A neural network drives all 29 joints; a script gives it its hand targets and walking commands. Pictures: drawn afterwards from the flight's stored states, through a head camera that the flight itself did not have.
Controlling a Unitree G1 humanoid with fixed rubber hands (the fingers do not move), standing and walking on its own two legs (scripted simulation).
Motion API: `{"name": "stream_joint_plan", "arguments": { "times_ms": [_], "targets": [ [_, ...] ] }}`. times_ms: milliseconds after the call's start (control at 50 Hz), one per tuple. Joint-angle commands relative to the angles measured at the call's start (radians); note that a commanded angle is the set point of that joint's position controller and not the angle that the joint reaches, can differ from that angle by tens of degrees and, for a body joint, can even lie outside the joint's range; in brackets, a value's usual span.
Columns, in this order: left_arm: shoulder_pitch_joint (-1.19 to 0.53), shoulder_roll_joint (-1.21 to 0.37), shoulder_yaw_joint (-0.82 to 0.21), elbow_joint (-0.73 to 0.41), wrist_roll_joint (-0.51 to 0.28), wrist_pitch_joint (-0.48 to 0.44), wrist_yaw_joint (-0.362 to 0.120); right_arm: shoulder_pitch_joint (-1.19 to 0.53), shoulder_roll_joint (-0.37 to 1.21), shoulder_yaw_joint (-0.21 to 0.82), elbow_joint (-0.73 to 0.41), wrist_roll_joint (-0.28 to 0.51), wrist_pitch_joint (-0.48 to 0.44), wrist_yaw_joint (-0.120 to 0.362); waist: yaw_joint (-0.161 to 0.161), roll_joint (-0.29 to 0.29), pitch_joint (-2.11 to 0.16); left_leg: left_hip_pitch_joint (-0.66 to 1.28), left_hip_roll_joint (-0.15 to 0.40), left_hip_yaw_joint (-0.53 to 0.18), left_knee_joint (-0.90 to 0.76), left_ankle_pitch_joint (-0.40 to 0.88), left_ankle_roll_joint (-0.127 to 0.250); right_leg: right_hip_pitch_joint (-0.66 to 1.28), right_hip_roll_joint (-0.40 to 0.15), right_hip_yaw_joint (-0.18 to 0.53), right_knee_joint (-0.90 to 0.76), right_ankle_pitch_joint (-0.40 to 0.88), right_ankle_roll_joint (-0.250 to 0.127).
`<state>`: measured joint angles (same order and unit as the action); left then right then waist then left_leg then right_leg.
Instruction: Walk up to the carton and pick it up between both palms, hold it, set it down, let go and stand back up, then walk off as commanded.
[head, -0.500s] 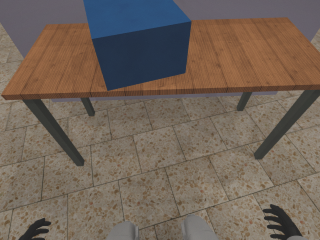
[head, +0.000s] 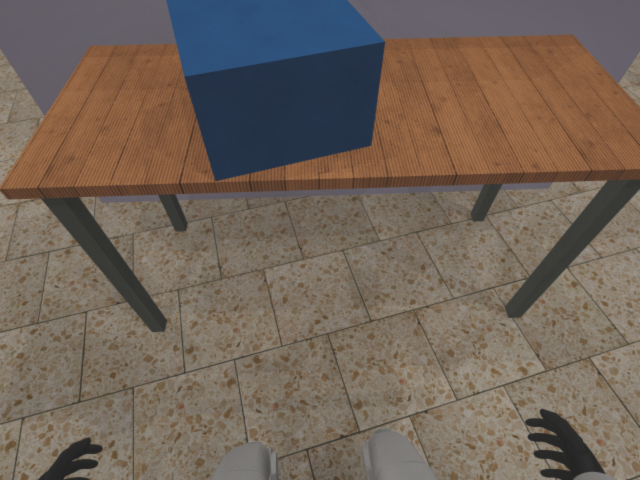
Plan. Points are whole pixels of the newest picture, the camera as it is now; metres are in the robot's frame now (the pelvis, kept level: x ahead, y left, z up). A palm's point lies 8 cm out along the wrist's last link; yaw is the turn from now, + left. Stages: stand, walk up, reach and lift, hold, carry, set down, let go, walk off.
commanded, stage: walk up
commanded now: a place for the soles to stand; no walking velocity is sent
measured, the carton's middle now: (271, 71) +0.78 +0.08 +0.08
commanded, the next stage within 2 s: none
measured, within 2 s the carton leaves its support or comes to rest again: neither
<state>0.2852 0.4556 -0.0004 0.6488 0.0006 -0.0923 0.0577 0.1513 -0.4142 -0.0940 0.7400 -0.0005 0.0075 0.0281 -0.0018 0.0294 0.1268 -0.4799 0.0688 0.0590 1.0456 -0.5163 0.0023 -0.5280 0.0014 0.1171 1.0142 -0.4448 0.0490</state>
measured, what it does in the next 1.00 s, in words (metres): lifts its left foot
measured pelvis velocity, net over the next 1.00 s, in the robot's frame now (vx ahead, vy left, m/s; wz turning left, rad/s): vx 0.06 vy -0.01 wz -0.01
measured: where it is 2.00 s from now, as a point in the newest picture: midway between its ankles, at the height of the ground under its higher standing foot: (300, 448)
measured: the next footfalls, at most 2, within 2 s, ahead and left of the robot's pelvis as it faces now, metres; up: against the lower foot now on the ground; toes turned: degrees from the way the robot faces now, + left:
left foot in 1.10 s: +0.23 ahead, +0.13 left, +0.00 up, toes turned +3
right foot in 1.56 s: +0.28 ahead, -0.13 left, +0.00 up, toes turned +0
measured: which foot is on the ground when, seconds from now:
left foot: down 0.00-0.78, up 0.80-1.00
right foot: down 0.00-1.00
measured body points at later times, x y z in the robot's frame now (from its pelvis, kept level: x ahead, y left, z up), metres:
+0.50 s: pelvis +0.00 -0.01 +0.00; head +0.04 -0.02 +0.45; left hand +0.12 +0.32 -0.07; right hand +0.14 -0.33 -0.10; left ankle +0.03 +0.12 -0.67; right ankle +0.06 -0.17 -0.67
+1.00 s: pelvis +0.06 -0.01 +0.01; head +0.08 -0.04 +0.46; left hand +0.10 +0.33 -0.05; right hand +0.20 -0.33 -0.09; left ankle +0.12 +0.11 -0.63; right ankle +0.09 -0.17 -0.67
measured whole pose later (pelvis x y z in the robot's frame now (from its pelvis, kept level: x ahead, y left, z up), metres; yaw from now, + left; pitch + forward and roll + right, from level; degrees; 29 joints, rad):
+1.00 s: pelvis +0.06 -0.01 +0.01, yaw -1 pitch -2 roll +0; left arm 0.52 0.48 0.00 0.65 0.00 -0.12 0.04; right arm 0.17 -0.42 -0.12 0.74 0.00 -0.01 0.06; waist 0.00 0.08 0.08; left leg -0.62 0.04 0.03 1.19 -0.56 0.03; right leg -0.46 -0.01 0.09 0.96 -0.47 0.02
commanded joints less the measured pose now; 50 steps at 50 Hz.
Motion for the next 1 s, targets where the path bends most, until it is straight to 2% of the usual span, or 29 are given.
{"name": "stream_joint_plan", "arguments": {
  "times_ms": [0,60,100,120,140,180,220,260,300,320,340,380,400,440,460,500,540,560,580,600,680,740,760,780,800,820,840,900,980],
  "targets": [
    [-0.052,0.191,0.064,0.017,0.005,0.000,0.019,0.086,-0.320,-0.076,-0.032,-0.024,-0.038,-0.005,-0.098,0.175,-0.126,0.225,0.283,-0.463,-0.589,0.000,0.226,-0.243,0.047,-0.091,0.069,0.041,-0.095],
    [0.012,0.230,0.087,0.043,0.010,-0.007,0.013,-0.029,-0.323,-0.065,-0.055,-0.034,-0.037,-0.010,-0.027,0.120,-0.096,0.122,0.320,-0.443,-0.506,0.262,0.292,-0.113,-0.008,-0.136,0.054,-0.147,-0.085],
    [0.118,0.220,0.096,0.087,0.018,-0.025,0.008,-0.102,-0.266,-0.049,-0.079,-0.023,-0.029,-0.010,0.042,0.086,-0.134,-0.005,0.203,-0.205,-0.360,0.339,0.194,0.127,0.005,-0.152,-0.140,0.131,-0.109],
    [0.138,0.242,0.108,0.091,0.029,-0.030,0.010,-0.091,-0.237,-0.044,-0.086,-0.017,-0.021,-0.009,0.039,-0.025,-0.148,-0.047,0.110,-0.120,-0.207,0.268,0.129,0.165,-0.019,-0.010,-0.270,0.192,-0.132],
    [0.138,0.310,0.122,0.088,0.032,-0.034,0.010,-0.092,-0.205,-0.038,-0.108,-0.013,-0.013,-0.008,0.023,-0.177,-0.165,-0.100,0.002,-0.030,-0.027,0.090,0.069,0.164,-0.160,0.305,-0.407,0.163,-0.203],
    [0.056,0.352,0.115,0.053,0.027,-0.023,0.013,-0.069,-0.213,-0.039,-0.089,-0.009,-0.002,-0.014,-0.002,-0.147,-0.144,-0.074,-0.039,-0.086,-0.020,-0.126,0.044,0.105,-0.254,0.577,-0.473,0.118,-0.314],
    [-0.014,0.319,0.101,0.028,0.022,-0.014,0.019,-0.031,-0.222,-0.049,-0.061,-0.017,-0.014,-0.006,-0.038,-0.115,-0.129,0.046,-0.035,-0.077,-0.156,0.007,0.060,-0.013,-0.206,0.455,-0.415,0.102,-0.292],
    [-0.081,0.239,0.075,0.015,0.019,-0.003,0.015,0.077,-0.258,-0.070,-0.024,-0.025,-0.027,-0.002,-0.112,-0.019,-0.096,0.237,0.061,-0.199,-0.365,-0.079,0.123,-0.245,-0.070,0.155,-0.241,0.106,-0.161],
    [-0.055,0.203,0.070,0.028,0.009,0.000,0.016,0.085,-0.317,-0.074,-0.028,-0.025,-0.036,-0.004,-0.097,0.145,-0.099,0.193,0.294,-0.470,-0.594,-0.013,0.235,-0.221,0.037,-0.115,0.061,-0.009,-0.091],
    [-0.016,0.229,0.083,0.030,0.015,0.000,0.018,0.036,-0.332,-0.075,-0.044,-0.033,-0.037,-0.003,-0.064,0.138,-0.106,0.187,0.339,-0.525,-0.589,0.060,0.268,-0.208,0.018,-0.109,0.092,-0.168,-0.087],
    [0.011,0.230,0.083,0.042,0.012,-0.006,0.017,-0.003,-0.326,-0.067,-0.047,-0.030,-0.037,-0.005,-0.041,0.146,-0.106,0.147,0.335,-0.482,-0.545,0.153,0.299,-0.150,-0.002,-0.126,0.072,-0.183,-0.087],
    [0.085,0.212,0.086,0.066,0.011,-0.020,0.010,-0.079,-0.283,-0.051,-0.065,-0.029,-0.032,-0.007,0.021,0.109,-0.124,0.060,0.225,-0.261,-0.412,0.312,0.217,0.045,-0.007,-0.170,-0.133,0.028,-0.097],
    [0.133,0.225,0.098,0.086,0.017,-0.029,0.010,-0.097,-0.255,-0.047,-0.077,-0.027,-0.028,-0.008,0.040,0.051,-0.155,0.011,0.149,-0.159,-0.301,0.299,0.156,0.150,0.011,-0.120,-0.223,0.188,-0.108],
    [0.126,0.338,0.126,0.074,0.030,-0.033,0.009,-0.075,-0.192,-0.034,-0.104,-0.006,-0.011,-0.011,0.011,-0.222,-0.174,-0.097,-0.027,-0.031,0.019,-0.007,0.046,0.171,-0.226,0.440,-0.446,0.239,-0.260],
    [0.089,0.365,0.123,0.056,0.024,-0.025,0.012,-0.063,-0.212,-0.041,-0.098,-0.009,-0.003,-0.014,0.012,-0.197,-0.181,-0.084,-0.045,-0.069,0.009,-0.131,0.042,0.151,-0.281,0.569,-0.469,0.195,-0.329],
    [0.000,0.319,0.103,0.039,0.024,-0.013,0.020,-0.036,-0.213,-0.042,-0.059,-0.014,-0.014,-0.011,-0.027,-0.110,-0.125,0.006,-0.037,-0.070,-0.144,-0.004,0.051,0.045,-0.219,0.465,-0.410,0.152,-0.305],
    [-0.058,0.241,0.080,0.024,0.020,-0.002,0.013,0.063,-0.248,-0.063,-0.032,-0.024,-0.028,-0.006,-0.090,-0.073,-0.143,0.236,0.049,-0.176,-0.323,0.002,0.112,-0.180,-0.106,0.208,-0.258,0.173,-0.186],
    [-0.060,0.189,0.065,0.016,0.015,-0.001,0.014,0.089,-0.296,-0.071,-0.024,-0.028,-0.034,-0.006,-0.103,0.078,-0.128,0.254,0.164,-0.324,-0.467,-0.026,0.157,-0.242,-0.005,0.004,-0.057,0.193,-0.127],
    [-0.065,0.227,0.094,0.005,0.009,-0.010,-0.005,0.239,-0.385,-0.110,-0.008,-0.039,-0.056,0.016,-0.153,0.220,-0.205,0.444,0.256,-0.567,-0.686,-0.418,0.232,-0.384,0.047,-0.136,0.111,-0.150,-0.121],
    [-0.123,0.257,0.093,-0.007,0.019,-0.019,-0.009,0.227,-0.421,-0.118,0.002,-0.036,-0.058,0.020,-0.160,0.155,-0.128,0.460,0.337,-0.711,-0.787,-0.541,0.278,-0.497,0.019,-0.104,0.190,-0.185,-0.109],
    [0.005,0.287,0.122,0.057,0.026,-0.033,-0.038,0.073,-0.374,-0.105,-0.055,-0.039,-0.057,0.017,-0.048,0.132,0.006,0.179,0.307,-0.519,-0.709,-0.461,0.299,-0.264,-0.060,-0.158,0.079,-0.138,-0.085],
    [0.232,0.252,0.130,0.126,0.010,-0.045,-0.035,-0.074,-0.316,-0.085,-0.101,-0.051,-0.041,0.038,0.092,0.076,-0.043,-0.104,0.168,-0.216,-0.493,-0.332,0.201,0.236,0.006,-0.272,-0.216,0.041,-0.091],
    [0.372,0.274,0.150,0.159,0.015,-0.057,-0.021,-0.083,-0.257,-0.064,-0.113,-0.064,-0.032,0.042,0.145,-0.039,-0.121,-0.243,0.071,-0.093,-0.184,-0.258,0.138,0.475,0.037,-0.168,-0.326,-0.053,-0.117],
    [0.460,0.392,0.180,0.172,0.038,-0.067,-0.001,-0.116,-0.135,-0.029,-0.158,-0.057,-0.037,0.039,0.178,-0.398,-0.130,-0.520,-0.099,0.045,0.285,-0.128,0.070,0.574,-0.199,0.441,-0.596,-0.523,-0.231],
    [0.344,0.446,0.169,0.104,0.013,-0.070,0.002,-0.119,-0.189,-0.030,-0.176,-0.043,-0.034,0.023,0.126,-0.319,-0.091,-0.587,-0.144,-0.136,0.379,-0.133,0.047,0.475,-0.353,0.958,-0.819,-0.549,-0.302],
    [0.250,0.432,0.163,0.074,-0.005,-0.067,0.006,-0.114,-0.273,-0.046,-0.157,-0.032,-0.034,0.022,0.082,-0.104,-0.038,-0.560,-0.065,-0.201,0.333,-0.047,0.039,0.464,-0.374,0.912,-0.775,-0.471,-0.334],
    [0.237,0.407,0.158,0.049,-0.010,-0.065,0.010,-0.068,-0.264,-0.050,-0.155,-0.033,-0.042,0.029,0.062,-0.065,-0.044,-0.558,-0.027,-0.177,0.302,-0.018,0.031,0.496,-0.339,0.779,-0.659,-0.231,-0.349],
    [0.215,0.352,0.143,0.039,0.005,-0.064,0.016,-0.014,-0.247,-0.060,-0.124,-0.040,-0.040,0.027,0.021,-0.135,-0.095,-0.383,0.030,-0.155,0.172,-0.025,0.029,0.363,-0.281,0.515,-0.510,0.210,-0.345],
    [0.225,0.365,0.151,0.022,0.018,-0.060,0.019,-0.065,-0.248,-0.072,-0.127,-0.046,-0.038,0.040,0.042,-0.251,-0.092,-0.353,0.013,-0.123,0.055,-0.018,0.020,0.277,-0.296,0.523,-0.518,0.054,-0.374]
  ]
}}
